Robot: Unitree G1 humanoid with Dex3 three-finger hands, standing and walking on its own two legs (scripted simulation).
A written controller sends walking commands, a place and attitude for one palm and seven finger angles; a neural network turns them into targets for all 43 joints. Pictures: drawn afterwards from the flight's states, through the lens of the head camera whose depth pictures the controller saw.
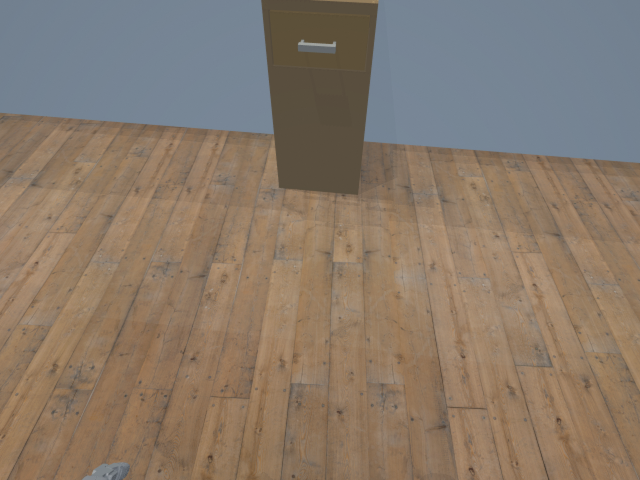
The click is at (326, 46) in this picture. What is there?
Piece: drawer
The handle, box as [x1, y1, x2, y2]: [298, 40, 335, 53]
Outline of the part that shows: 298,43 298,50 300,51 334,53 335,51 335,42 333,41 332,44 305,43 303,40 301,40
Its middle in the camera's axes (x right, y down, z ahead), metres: -0.01 -0.67 +1.34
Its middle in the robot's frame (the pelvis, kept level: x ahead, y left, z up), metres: +1.44 +0.09 -0.07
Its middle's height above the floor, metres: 0.69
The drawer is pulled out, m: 0.00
